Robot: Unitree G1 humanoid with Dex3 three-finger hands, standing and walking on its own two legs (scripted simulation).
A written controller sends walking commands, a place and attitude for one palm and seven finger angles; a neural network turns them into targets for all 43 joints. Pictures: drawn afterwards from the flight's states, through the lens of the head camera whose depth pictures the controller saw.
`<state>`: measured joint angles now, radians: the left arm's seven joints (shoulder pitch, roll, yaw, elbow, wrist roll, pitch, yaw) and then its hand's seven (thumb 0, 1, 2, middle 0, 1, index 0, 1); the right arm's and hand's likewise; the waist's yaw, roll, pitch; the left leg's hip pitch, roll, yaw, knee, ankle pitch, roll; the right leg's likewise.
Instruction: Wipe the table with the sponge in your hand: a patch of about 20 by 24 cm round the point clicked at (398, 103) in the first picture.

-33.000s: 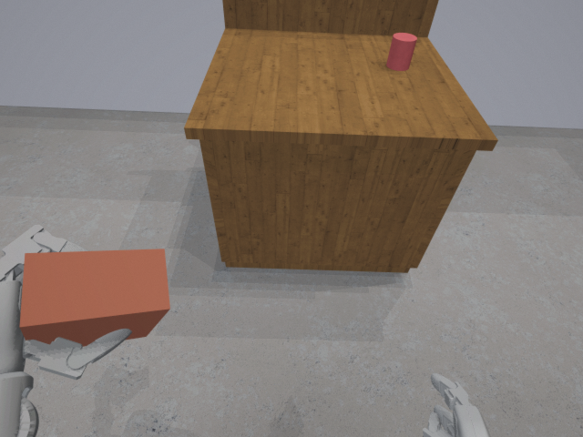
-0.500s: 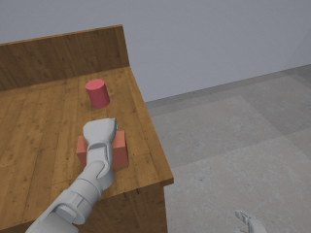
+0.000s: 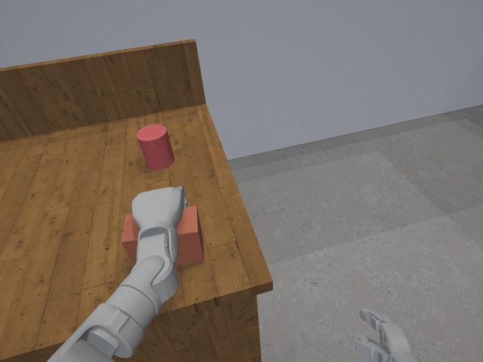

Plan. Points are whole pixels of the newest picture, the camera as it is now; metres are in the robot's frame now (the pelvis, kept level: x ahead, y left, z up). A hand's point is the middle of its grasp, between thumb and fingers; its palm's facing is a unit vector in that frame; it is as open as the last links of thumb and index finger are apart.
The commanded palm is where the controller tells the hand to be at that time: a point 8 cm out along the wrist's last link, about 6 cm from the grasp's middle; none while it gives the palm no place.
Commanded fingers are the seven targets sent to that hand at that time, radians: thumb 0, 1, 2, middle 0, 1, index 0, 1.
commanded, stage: wipe forward along the third lane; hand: left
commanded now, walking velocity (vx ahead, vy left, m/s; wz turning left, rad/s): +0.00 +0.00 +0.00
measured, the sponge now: (168, 245) +0.33 +0.20 +0.00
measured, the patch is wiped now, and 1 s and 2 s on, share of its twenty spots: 0.80 0.80 0.95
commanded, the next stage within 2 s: none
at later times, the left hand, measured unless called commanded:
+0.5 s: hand (169, 220) +0.35 +0.19 +0.06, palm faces -0.04 -0.02 -1.00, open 10.0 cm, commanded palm +0.34 +0.18 +0.07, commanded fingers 0.00 0.10 1.30 -1.20 -1.60 -1.20 -1.60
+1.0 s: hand (173, 212) +0.37 +0.19 +0.06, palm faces -0.05 +0.03 -1.00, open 10.0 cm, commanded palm +0.39 +0.18 +0.07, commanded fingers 0.00 0.10 1.30 -1.20 -1.60 -1.20 -1.60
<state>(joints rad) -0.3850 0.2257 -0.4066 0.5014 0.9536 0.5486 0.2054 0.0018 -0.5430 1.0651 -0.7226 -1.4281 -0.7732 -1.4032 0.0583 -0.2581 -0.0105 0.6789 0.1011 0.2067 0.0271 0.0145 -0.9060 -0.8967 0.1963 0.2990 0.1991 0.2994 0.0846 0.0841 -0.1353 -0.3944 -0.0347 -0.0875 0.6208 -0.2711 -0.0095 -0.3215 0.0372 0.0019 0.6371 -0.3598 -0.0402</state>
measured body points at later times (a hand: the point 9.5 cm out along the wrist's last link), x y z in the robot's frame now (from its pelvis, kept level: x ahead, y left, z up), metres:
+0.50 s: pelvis -0.02 +0.00 -0.01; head -0.04 -0.02 +0.44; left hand +0.35 +0.19 +0.11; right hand +0.16 -0.22 -0.12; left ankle +0.03 +0.13 -0.72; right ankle -0.02 -0.10 -0.72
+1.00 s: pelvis -0.08 -0.02 -0.03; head -0.06 -0.04 +0.42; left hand +0.37 +0.18 +0.11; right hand +0.01 -0.28 -0.16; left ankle +0.03 +0.13 -0.72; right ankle -0.02 -0.10 -0.72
